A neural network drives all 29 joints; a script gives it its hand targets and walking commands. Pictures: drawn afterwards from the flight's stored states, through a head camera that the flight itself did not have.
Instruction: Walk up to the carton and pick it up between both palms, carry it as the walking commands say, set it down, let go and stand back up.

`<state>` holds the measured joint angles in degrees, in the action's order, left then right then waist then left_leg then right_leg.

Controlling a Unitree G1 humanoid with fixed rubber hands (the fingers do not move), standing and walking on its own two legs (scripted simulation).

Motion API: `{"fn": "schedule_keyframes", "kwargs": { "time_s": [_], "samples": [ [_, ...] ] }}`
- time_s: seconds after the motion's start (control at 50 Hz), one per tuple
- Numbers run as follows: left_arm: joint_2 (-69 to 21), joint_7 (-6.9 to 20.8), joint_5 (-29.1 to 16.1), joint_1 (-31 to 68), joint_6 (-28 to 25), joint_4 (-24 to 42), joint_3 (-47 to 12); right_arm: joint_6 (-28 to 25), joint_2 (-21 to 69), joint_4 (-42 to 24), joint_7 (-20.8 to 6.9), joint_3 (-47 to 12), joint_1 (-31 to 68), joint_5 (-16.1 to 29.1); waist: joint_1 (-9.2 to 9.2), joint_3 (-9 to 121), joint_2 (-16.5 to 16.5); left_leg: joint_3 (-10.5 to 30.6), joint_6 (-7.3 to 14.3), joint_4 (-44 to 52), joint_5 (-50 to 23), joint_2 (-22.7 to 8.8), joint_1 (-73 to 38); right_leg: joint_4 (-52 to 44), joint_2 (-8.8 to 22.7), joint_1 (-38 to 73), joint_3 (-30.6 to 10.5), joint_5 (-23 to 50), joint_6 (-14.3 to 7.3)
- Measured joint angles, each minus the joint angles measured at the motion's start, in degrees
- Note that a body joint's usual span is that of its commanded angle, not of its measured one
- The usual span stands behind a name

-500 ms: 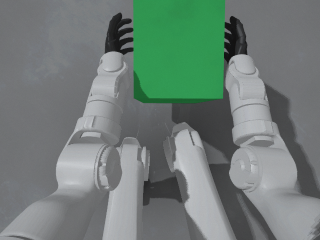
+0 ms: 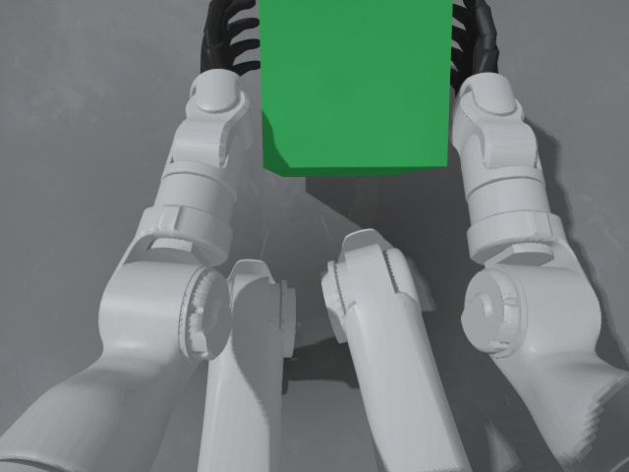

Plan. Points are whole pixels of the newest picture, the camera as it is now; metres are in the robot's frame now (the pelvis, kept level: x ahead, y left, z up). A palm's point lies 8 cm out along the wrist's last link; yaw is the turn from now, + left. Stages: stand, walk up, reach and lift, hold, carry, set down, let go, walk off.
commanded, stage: set down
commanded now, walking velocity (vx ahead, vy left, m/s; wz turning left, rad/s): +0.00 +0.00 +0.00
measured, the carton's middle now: (342, 67) +0.52 -0.13 -0.23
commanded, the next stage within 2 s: none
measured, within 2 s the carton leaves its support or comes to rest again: rests again in 0.76 s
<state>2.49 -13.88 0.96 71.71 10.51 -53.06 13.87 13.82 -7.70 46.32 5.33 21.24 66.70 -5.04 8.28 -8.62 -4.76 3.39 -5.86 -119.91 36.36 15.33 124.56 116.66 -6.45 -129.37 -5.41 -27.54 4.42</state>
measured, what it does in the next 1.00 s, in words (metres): stands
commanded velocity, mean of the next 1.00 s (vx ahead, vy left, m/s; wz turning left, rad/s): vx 0.00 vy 0.00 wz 0.00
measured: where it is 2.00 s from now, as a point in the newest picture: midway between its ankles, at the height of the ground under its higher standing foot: (314, 334)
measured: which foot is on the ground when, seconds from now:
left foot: down 0.00-1.00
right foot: down 0.00-1.00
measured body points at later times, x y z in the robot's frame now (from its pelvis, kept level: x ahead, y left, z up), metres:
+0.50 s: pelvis +0.00 +0.01 -0.01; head +0.34 -0.04 +0.28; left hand +0.53 +0.01 -0.17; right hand +0.47 -0.25 -0.17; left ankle +0.10 +0.12 -0.37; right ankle +0.13 -0.13 -0.37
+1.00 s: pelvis +0.00 +0.01 -0.02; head +0.34 -0.04 +0.27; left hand +0.53 +0.02 -0.18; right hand +0.47 -0.25 -0.18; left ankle +0.10 +0.11 -0.37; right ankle +0.13 -0.13 -0.37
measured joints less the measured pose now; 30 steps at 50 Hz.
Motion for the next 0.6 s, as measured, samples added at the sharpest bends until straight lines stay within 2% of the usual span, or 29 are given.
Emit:
{"fn": "schedule_keyframes", "kwargs": {
  "time_s": [0.24,0.6],
  "samples": [
    [-0.1,0.1,2.2,2.0,0.0,-2.7,1.4,-0.6,-0.2,3.1,-1.1,2.1,1.8,-2.4,0.34,-0.1,-0.1,-0.1,0.3,-0.6,-0.8,0.3,1.1,0.4,0.8,-0.5,0.2,0.2,0.1],
    [0.5,-0.9,1.7,3.3,-0.1,-4.0,-1.6,-1.6,-0.7,4.1,-2.0,3.4,2.1,-3.0,0.17,-2.2,0.0,0.1,0.7,-1.8,-1.0,0.6,2.4,1.2,2.4,-0.9,1.4,-0.4,-0.1]
  ]
}}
